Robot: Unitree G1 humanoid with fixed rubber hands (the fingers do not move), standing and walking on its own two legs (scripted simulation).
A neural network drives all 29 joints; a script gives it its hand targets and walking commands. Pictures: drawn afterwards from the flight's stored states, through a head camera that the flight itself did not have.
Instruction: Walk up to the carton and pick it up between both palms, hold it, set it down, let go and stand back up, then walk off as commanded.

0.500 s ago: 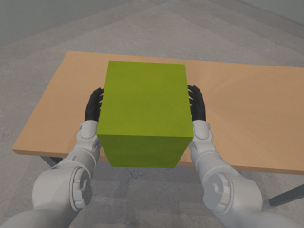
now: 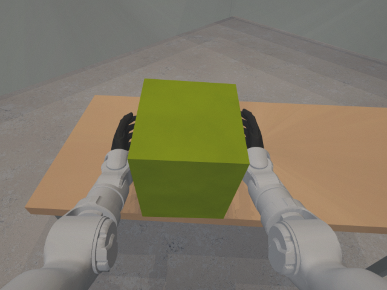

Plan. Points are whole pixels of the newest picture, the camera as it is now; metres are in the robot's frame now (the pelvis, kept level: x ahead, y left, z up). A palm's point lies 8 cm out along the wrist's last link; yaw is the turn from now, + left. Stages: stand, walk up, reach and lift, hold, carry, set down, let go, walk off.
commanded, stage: reach and lift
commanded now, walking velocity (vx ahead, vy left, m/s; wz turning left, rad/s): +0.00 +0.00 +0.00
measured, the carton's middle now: (186, 153) +0.40 +0.02 +0.07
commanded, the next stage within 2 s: hold in 1.50 s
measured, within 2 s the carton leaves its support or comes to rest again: neither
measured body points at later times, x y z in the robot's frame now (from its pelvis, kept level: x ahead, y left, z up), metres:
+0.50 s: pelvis -0.01 +0.00 +0.01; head -0.08 +0.00 +0.45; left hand +0.39 +0.17 +0.18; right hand +0.39 -0.13 +0.18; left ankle +0.02 +0.12 -0.74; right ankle +0.02 -0.12 -0.74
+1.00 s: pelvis -0.01 +0.00 +0.01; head -0.09 +0.02 +0.45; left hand +0.37 +0.18 +0.18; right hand +0.39 -0.12 +0.20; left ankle +0.02 +0.12 -0.74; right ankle +0.02 -0.12 -0.74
